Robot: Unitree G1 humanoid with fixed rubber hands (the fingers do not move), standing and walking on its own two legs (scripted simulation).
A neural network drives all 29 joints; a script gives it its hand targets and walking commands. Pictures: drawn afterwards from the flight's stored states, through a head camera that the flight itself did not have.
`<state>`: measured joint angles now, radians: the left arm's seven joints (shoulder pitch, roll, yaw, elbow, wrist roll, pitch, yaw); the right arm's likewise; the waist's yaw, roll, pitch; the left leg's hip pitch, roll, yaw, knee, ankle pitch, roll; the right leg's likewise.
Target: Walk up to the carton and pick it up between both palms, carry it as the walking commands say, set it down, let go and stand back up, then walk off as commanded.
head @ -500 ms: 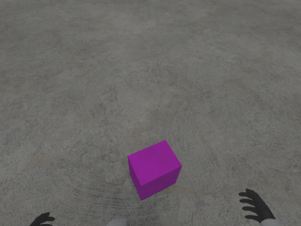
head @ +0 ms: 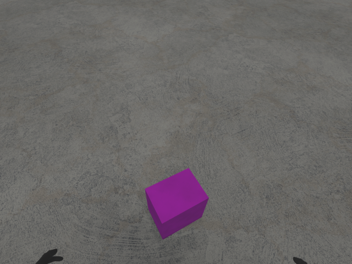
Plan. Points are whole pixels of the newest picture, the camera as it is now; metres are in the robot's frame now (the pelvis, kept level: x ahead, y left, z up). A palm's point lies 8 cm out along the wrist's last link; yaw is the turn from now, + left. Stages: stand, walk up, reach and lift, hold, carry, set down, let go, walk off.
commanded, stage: walk up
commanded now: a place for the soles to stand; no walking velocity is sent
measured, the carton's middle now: (175, 204) +0.50 +0.00 -0.64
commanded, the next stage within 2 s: none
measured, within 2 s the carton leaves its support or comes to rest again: neither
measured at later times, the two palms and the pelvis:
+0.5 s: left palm out of the picture +0.10 +0.26 -0.10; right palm out of the picture +0.05 -0.43 -0.08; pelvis -0.01 -0.08 -0.02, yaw +6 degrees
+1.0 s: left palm out of the picture +0.04 +0.13 -0.11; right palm out of the picture +0.24 -0.49 -0.07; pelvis +0.05 -0.21 -0.03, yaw +20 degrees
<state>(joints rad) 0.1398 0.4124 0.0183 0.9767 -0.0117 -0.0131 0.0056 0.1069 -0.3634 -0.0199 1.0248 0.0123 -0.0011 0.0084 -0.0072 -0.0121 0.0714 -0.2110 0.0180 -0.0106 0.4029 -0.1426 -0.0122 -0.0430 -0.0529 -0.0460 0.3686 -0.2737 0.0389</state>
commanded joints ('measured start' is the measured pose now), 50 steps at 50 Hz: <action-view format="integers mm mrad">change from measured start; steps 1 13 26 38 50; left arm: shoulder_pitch -5 -69 268 144 215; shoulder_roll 170 146 161 219 163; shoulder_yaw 48 134 181 143 113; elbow -32 -245 -442 -561 -520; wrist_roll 3 110 75 70 24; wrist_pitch -17 36 87 73 46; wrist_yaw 12 -48 -102 -57 -49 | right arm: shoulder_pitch -60 323 116 323 179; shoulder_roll -189 -396 -384 -247 -316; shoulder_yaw -43 -131 -140 -88 -90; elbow -50 -96 -458 -491 -570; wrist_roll -1 -72 -76 -14 -29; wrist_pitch -21 -23 -16 -22 -41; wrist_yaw -13 -94 -121 -79 -70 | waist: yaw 7 -78 144 15 20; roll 45 112 147 -106 221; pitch -83 -65 -67 44 -25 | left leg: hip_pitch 82 236 -566 7 -260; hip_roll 104 301 106 -37 95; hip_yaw -82 -568 -215 32 -182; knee -68 -146 110 269 163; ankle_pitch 136 -417 -589 -278 -93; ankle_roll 51 275 142 69 172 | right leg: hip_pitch -49 -534 45 -385 -200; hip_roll -93 13 -6 -196 12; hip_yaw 52 70 49 162 -11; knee -83 512 359 33 393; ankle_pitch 95 -356 -91 -360 -59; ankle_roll -67 -73 -92 -218 -49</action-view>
